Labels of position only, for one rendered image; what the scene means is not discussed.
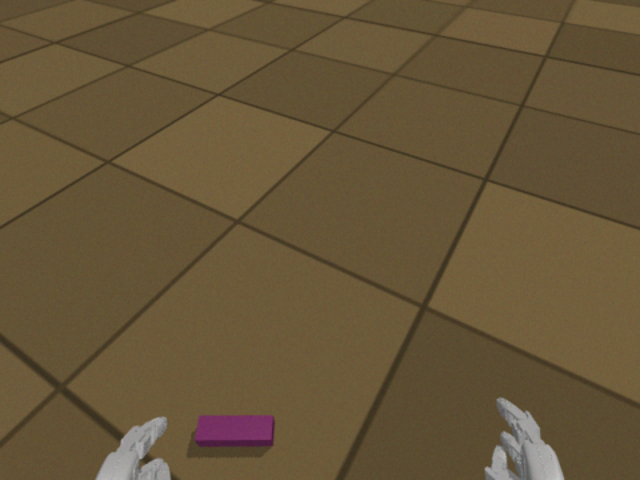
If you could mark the right robot hand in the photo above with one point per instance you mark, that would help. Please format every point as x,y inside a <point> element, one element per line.
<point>534,460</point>

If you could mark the left robot hand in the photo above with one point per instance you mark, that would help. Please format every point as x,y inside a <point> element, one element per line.
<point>124,463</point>

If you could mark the carton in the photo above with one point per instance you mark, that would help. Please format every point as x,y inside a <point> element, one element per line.
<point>235,430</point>

